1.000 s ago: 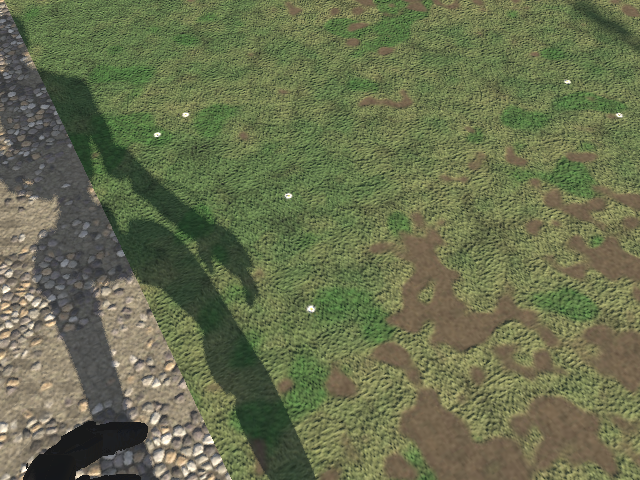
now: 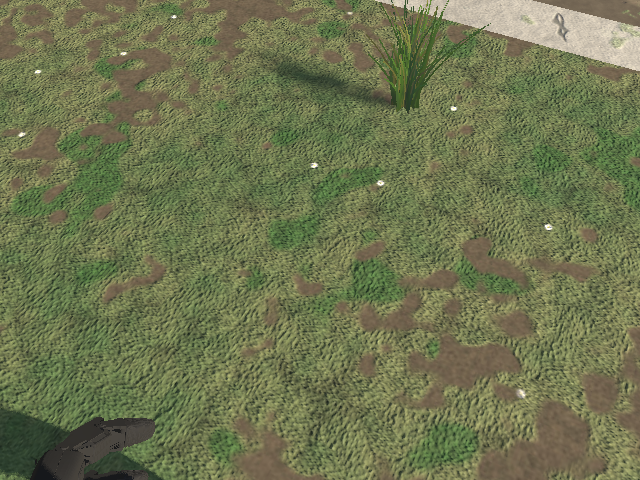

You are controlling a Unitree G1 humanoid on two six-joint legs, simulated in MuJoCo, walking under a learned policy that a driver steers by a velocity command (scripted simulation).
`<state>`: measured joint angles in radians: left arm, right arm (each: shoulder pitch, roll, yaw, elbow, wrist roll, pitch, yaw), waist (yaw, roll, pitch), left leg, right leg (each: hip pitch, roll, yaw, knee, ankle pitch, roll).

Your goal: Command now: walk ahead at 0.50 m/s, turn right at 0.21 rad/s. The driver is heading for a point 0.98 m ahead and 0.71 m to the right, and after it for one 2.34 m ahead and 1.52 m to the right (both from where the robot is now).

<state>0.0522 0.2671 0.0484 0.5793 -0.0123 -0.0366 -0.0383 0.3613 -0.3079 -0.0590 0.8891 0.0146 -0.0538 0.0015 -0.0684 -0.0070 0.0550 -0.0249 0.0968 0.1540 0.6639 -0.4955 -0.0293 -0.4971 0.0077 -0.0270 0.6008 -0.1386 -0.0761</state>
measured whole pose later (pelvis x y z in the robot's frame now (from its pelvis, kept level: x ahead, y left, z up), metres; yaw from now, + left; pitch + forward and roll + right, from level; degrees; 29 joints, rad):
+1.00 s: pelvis +0.52 -0.03 +0.00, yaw -21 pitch +1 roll +3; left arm 0.10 0.29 0.08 0.64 -0.01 -0.01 -0.04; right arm 0.25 -0.30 -0.08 0.87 0.02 -0.04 -0.02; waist -0.05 -0.02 0.06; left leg -0.03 0.08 0.26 0.57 -0.44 -0.05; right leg -0.50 -0.02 -0.03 0.56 -0.08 -0.07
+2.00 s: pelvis +0.64 -0.15 +0.01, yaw -57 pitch +2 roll +1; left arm 0.22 0.29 0.07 0.62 -0.02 -0.02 -0.03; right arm 0.28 -0.34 -0.09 0.76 0.02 -0.05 0.01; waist -0.03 0.05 -0.01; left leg -0.36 0.09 0.02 1.00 -0.46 -0.02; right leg -0.32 0.03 -0.02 0.59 -0.31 -0.06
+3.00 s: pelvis +0.82 -0.66 +0.02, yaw -68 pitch +1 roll +0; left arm 0.14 0.26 0.04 0.69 0.00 -0.09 -0.02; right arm 0.35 -0.31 -0.05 0.82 0.03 -0.06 0.01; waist -0.03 0.04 0.03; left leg -0.39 0.03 -0.05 1.12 -0.40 0.01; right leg -0.35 -0.01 -0.05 0.51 -0.18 -0.03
